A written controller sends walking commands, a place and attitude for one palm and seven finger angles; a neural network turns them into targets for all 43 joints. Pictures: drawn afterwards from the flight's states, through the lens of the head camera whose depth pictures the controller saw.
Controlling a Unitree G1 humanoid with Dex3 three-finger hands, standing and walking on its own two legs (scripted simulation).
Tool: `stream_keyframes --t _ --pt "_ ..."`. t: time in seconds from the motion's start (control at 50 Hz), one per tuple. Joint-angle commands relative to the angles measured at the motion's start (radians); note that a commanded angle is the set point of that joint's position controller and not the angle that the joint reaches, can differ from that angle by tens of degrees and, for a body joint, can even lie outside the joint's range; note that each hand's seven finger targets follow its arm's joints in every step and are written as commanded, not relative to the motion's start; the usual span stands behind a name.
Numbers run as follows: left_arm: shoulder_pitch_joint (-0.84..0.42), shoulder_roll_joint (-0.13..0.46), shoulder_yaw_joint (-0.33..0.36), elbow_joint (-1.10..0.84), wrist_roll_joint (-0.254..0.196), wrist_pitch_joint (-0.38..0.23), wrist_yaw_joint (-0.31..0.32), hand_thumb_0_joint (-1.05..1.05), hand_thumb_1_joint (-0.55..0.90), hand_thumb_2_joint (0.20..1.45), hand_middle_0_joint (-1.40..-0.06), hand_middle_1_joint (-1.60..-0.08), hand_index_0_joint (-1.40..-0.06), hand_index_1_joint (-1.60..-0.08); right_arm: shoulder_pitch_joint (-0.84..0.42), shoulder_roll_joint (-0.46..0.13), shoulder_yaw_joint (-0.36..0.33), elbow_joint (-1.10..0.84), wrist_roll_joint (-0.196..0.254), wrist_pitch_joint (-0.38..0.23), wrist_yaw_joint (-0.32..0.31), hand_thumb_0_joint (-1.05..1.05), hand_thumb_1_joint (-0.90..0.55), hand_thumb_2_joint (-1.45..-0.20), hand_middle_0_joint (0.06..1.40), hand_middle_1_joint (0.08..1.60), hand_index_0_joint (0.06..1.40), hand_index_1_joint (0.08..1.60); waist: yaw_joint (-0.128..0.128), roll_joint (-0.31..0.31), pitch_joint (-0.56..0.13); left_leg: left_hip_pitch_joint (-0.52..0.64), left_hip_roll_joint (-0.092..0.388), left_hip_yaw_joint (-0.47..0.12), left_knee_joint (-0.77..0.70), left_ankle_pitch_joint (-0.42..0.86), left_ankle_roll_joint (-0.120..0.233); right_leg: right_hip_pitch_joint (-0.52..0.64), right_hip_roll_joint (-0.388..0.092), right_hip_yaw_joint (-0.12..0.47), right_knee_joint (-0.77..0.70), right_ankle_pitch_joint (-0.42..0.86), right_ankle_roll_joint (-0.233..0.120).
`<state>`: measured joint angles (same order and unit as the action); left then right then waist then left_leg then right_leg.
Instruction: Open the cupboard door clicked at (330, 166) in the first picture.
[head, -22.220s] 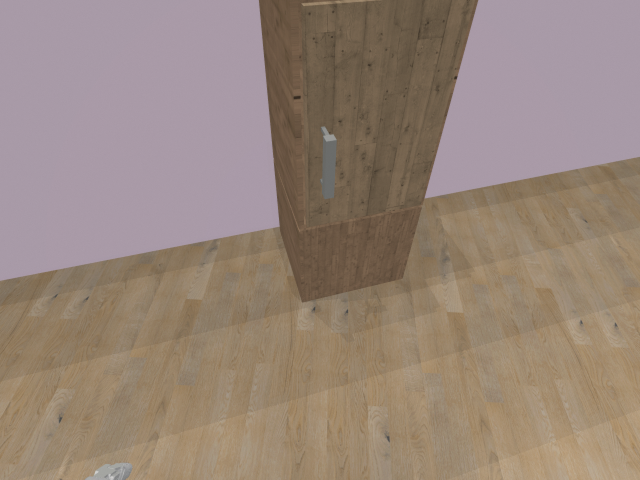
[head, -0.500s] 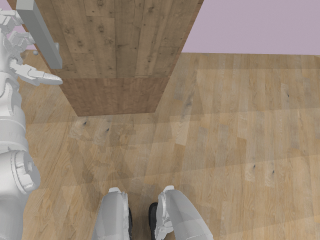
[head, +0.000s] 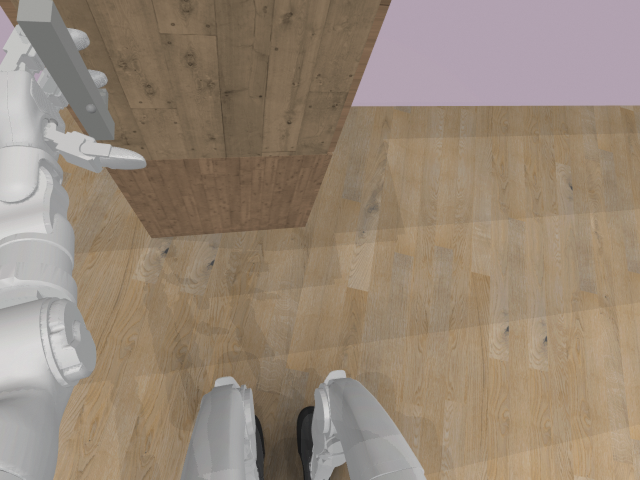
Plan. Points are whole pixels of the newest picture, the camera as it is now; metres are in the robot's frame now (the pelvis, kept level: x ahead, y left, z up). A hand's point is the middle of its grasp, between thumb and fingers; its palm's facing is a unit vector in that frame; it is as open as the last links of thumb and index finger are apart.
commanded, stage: slide the fingers in behind the handle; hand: left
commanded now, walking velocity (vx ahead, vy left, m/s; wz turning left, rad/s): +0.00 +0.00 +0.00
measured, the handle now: (77, 65) +0.58 +0.24 +0.04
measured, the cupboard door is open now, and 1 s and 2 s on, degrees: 0 0 34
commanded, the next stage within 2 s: close the thumb around the handle in 0.32 s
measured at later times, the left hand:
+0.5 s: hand (92, 108) +0.53 +0.22 +0.03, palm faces +0.11 -0.99 +0.00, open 13.9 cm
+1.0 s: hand (93, 111) +0.52 +0.22 +0.04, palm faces +0.09 -1.00 -0.02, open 6.4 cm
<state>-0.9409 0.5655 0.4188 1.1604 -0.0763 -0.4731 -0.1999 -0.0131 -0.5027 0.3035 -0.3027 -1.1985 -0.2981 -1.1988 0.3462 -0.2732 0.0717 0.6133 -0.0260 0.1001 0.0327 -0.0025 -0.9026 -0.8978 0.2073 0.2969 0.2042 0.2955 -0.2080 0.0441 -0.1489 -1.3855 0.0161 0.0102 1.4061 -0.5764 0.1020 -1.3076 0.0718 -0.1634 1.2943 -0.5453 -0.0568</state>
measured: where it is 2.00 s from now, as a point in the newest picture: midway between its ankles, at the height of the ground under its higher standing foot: (283, 474)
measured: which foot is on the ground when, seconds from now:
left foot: down 0.00-1.00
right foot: down 0.00-1.00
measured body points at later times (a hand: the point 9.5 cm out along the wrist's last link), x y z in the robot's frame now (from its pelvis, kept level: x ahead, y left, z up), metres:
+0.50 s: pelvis +0.00 +0.00 +0.00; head +0.18 +0.05 +0.41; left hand +0.52 +0.28 +0.03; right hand +0.02 -0.27 -0.10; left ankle +0.03 +0.05 -0.59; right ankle +0.03 -0.10 -0.59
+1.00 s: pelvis +0.00 +0.00 +0.00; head +0.18 +0.05 +0.41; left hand +0.51 +0.27 +0.04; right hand +0.02 -0.27 -0.10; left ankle +0.03 +0.05 -0.59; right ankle +0.03 -0.10 -0.59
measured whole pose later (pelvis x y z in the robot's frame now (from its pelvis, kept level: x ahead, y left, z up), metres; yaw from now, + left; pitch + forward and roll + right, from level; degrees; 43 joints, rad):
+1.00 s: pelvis +0.00 +0.00 +0.00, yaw +0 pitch +31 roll -7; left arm -0.91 0.55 0.40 1.16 -0.08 -0.50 -0.21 0.00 0.60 0.78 -0.38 -1.32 -0.38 -1.32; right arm 0.34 -0.27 0.07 0.61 -0.02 0.11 0.04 0.00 -0.90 -0.90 0.21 0.30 0.20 0.30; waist -0.20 0.04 -0.15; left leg -1.36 0.01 0.01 1.39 -0.58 0.10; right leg -1.28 0.07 -0.16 1.29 -0.55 -0.06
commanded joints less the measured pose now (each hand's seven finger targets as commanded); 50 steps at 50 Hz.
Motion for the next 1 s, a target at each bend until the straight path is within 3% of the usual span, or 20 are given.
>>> stream_keyframes --t 0.0,0.02,0.08,0.16,0.2,0.26,0.34,0.38,0.4,0.44,0.54,0.64,0.7,0.72,0.74,0.8,0.9,0.94,0.98 --pt "-0.424 0.261 0.03 -0.166 0.006 -0.066 0.024 0.0 -0.5 0.3 -0.3 -1.2 -0.3 -1.2 0.2 -0.216 -0.076 -0.02 -0.008 0.004 -0.011 0.0 -0.9 -0.9 0.2 0.3 0.2 0.3 -0.018 0.214 -0.545 0.613 0.045 -0.215 -0.174 0.463 -0.095 0.08 -0.01 0.105 -0.112 0.236 0.023" --pt "-0.432 0.257 0.025 -0.167 0.007 -0.06 0.028 0.0 -0.5 0.3 -0.3 -1.2 -0.3 -1.2 0.201 -0.215 -0.074 -0.026 -0.008 0.005 -0.011 0.0 -0.9 -0.9 0.2 0.3 0.2 0.3 -0.024 0.212 -0.54 0.59 0.039 -0.2 -0.171 0.457 -0.086 0.098 -0.01 0.109 -0.118 0.24 0.024" --pt "-0.403 0.314 0.069 -0.18 0.012 -0.057 0.03 0.0 -0.5 0.3 -0.3 -1.2 -0.3 -1.2 0.201 -0.214 -0.069 -0.043 -0.008 0.006 -0.011 0.0 -0.9 -0.9 0.2 0.3 0.2 0.3 0.002 0.211 -0.578 0.567 0.033 -0.177 -0.165 0.489 -0.079 0.168 -0.009 0.119 -0.118 0.279 0.022" --pt "-0.397 0.273 0.038 -0.162 -0.001 -0.055 0.01 0.0 -0.5 0.3 -0.3 -1.2 -0.3 -1.2 0.196 -0.208 -0.066 -0.044 -0.002 0.008 -0.011 0.0 -0.9 -0.9 0.2 0.3 0.2 0.3 -0.017 0.187 -0.53 0.541 0.035 -0.174 -0.168 0.456 -0.072 0.162 -0.007 0.122 -0.128 0.268 0.025" --pt "-0.402 0.281 0.041 -0.192 -0.006 -0.062 0.004 0.0 -0.5 0.3 -0.3 -1.2 -0.3 -1.2 0.192 -0.211 -0.069 -0.045 -0.002 0.008 -0.012 0.0 -0.9 -0.9 0.2 0.3 0.2 0.3 -0.01 0.205 -0.549 0.559 0.036 -0.176 -0.168 0.469 -0.075 0.162 -0.007 0.12 -0.125 0.273 0.025" --pt "-0.43 0.214 -0.005 -0.24 -0.019 -0.082 -0.006 0.0 -0.5 0.3 -0.3 -1.2 -0.3 -1.2 0.192 -0.206 -0.077 -0.034 -0.003 0.002 -0.009 0.0 -0.9 -0.9 0.2 0.3 0.2 0.3 -0.021 0.248 -0.588 0.637 0.042 -0.195 -0.168 0.503 -0.083 0.117 -0.009 0.119 -0.123 0.276 0.023" --pt "-0.402 0.222 0.0 -0.182 -0.02 -0.062 -0.011 0.0 -0.5 0.3 -0.3 -1.2 -0.3 -1.2 0.199 -0.213 -0.078 -0.025 -0.001 0.006 -0.011 0.0 -0.9 -0.9 0.2 0.3 0.2 0.3 -0.025 0.184 -0.541 0.583 0.037 -0.187 -0.171 0.467 -0.077 0.14 -0.008 0.117 -0.133 0.265 0.027" --pt "-0.415 0.233 0.011 -0.207 -0.017 -0.063 -0.003 0.0 -0.5 0.3 -0.3 -1.2 -0.3 -1.2 0.199 -0.214 -0.08 -0.025 -0.003 0.007 -0.012 0.0 -0.9 -0.9 0.2 0.3 0.2 0.3 -0.017 0.224 -0.564 0.626 0.04 -0.194 -0.172 0.498 -0.084 0.112 -0.011 0.113 -0.125 0.271 0.024" --pt "-0.389 0.21 -0.001 -0.189 -0.016 -0.058 -0.003 0.0 -0.5 0.3 -0.3 -1.2 -0.3 -1.2 0.196 -0.209 -0.079 -0.026 -0.001 0.007 -0.01 0.0 -0.9 -0.9 0.2 0.3 0.2 0.3 -0.011 0.229 -0.564 0.625 0.038 -0.191 -0.173 0.496 -0.085 0.113 -0.011 0.114 -0.128 0.269 0.023" --pt "-0.396 0.238 0.016 -0.183 -0.013 -0.058 0.006 0.0 -0.388 0.348 -0.308 -1.212 -0.308 -1.212 0.193 -0.211 -0.075 -0.029 -0.002 0.008 -0.011 0.0 -0.9 -0.9 0.2 0.3 0.2 0.3 -0.013 0.208 -0.536 0.594 0.037 -0.187 -0.174 0.479 -0.082 0.127 -0.009 0.115 -0.13 0.264 0.023" --pt "-0.379 0.235 0.027 -0.25 -0.013 -0.09 0.022 0.0 -0.108 0.468 -0.328 -1.242 -0.328 -1.242 0.188 -0.203 -0.08 -0.036 -0.006 0.007 -0.005 0.0 -0.9 -0.9 0.2 0.3 0.2 0.3 0.007 0.23 -0.607 0.656 0.039 -0.188 -0.173 0.555 -0.092 0.156 -0.007 0.116 -0.125 0.304 0.023" --pt "-0.361 0.21 0.002 -0.193 -0.011 -0.072 0.015 0.0 0.172 0.588 -0.348 -1.272 -0.348 -1.272 0.184 -0.205 -0.079 -0.036 -0.001 0.017 -0.005 0.0 -0.9 -0.9 0.2 0.3 0.2 0.3 -0.011 0.184 -0.528 0.588 0.035 -0.176 -0.179 0.488 -0.08 0.16 -0.009 0.118 -0.136 0.285 0.027" --pt "-0.36 0.246 0.037 -0.192 -0.018 -0.07 0.013 0.0 0.34 0.66 -0.36 -1.29 -0.36 -1.29 0.184 -0.208 -0.078 -0.039 -0.001 0.015 -0.009 0.0 -0.9 -0.9 0.2 0.3 0.2 0.3 -0.002 0.176 -0.546 0.576 0.032 -0.17 -0.176 0.486 -0.078 0.181 -0.009 0.122 -0.135 0.291 0.026" --pt "-0.374 0.233 0.024 -0.212 -0.022 -0.074 0.009 0.0 0.396 0.684 -0.364 -1.296 -0.364 -1.296 0.182 -0.205 -0.078 -0.042 0.001 0.013 -0.009 0.0 -0.9 -0.9 0.2 0.3 0.2 0.3 -0.009 0.17 -0.553 0.574 0.03 -0.165 -0.173 0.486 -0.074 0.19 -0.007 0.127 -0.139 0.299 0.028" --pt "-0.358 0.246 0.037 -0.211 -0.022 -0.079 0.008 0.0 0.452 0.708 -0.368 -1.302 -0.368 -1.302 0.179 -0.205 -0.078 -0.044 0.001 0.012 -0.009 0.0 -0.9 -0.9 0.2 0.3 0.2 0.3 0.005 0.181 -0.556 0.575 0.03 -0.167 -0.177 0.481 -0.077 0.194 -0.007 0.126 -0.137 0.291 0.026" --pt "-0.386 0.215 0.008 -0.218 -0.02 -0.093 0.007 0.0 0.62 0.78 -0.38 -1.32 -0.38 -1.32 0.177 -0.204 -0.079 -0.033 -0.001 0.01 -0.007 0.0 -0.9 -0.9 0.2 0.3 0.2 0.3 -0.011 0.192 -0.553 0.6 0.035 -0.178 -0.172 0.483 -0.08 0.151 -0.007 0.124 -0.133 0.277 0.026" --pt "-0.383 0.221 0.009 -0.204 -0.018 -0.093 0.003 0.0 0.9 0.9 -0.4 -1.35 -0.4 -1.35 0.182 -0.21 -0.082 -0.03 -0.001 0.012 -0.009 0.0 -0.9 -0.9 0.2 0.3 0.2 0.3 -0.009 0.204 -0.56 0.629 0.038 -0.194 -0.177 0.498 -0.088 0.13 -0.008 0.116 -0.129 0.271 0.024" --pt "-0.392 0.18 -0.02 -0.219 -0.022 -0.089 -0.001 0.0 0.9 0.9 -0.4 -1.35 -0.4 -1.35 0.18 -0.203 -0.083 -0.03 -0.002 0.011 -0.007 0.0 -0.9 -0.9 0.2 0.3 0.2 0.3 -0.012 0.22 -0.574 0.645 0.037 -0.192 -0.177 0.513 -0.088 0.129 -0.01 0.116 -0.131 0.279 0.024" --pt "-0.368 0.215 0.016 -0.213 -0.024 -0.088 0.001 0.0 0.9 0.9 -0.4 -1.35 -0.4 -1.35 0.184 -0.208 -0.084 -0.031 -0.001 0.013 -0.008 0.0 -0.9 -0.9 0.2 0.3 0.2 0.3 0.001 0.215 -0.584 0.654 0.039 -0.195 -0.177 0.533 -0.093 0.131 -0.009 0.114 -0.126 0.286 0.024"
